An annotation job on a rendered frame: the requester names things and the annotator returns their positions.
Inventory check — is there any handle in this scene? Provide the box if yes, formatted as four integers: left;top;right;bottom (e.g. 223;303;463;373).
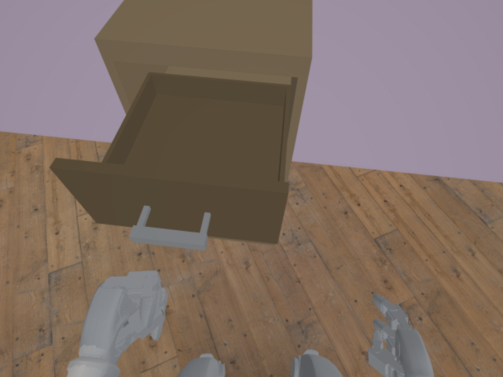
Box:
129;206;211;251

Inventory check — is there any robot right hand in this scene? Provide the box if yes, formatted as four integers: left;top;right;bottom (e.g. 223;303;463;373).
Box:
368;294;434;377

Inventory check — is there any cabinet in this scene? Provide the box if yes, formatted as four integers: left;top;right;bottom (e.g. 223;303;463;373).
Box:
94;0;313;246

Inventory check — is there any right robot shin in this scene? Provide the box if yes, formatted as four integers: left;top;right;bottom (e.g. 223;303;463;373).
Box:
303;350;319;356

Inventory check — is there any robot left forearm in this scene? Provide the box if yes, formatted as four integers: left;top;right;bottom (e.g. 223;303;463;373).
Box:
67;357;120;377

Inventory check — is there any robot left hand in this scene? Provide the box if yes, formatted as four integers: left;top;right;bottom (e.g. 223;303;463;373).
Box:
79;270;168;364

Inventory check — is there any robot right thigh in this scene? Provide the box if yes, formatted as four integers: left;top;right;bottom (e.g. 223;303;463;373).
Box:
290;354;343;377

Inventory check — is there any drawer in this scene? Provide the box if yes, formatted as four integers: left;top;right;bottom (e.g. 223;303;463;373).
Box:
50;72;291;244

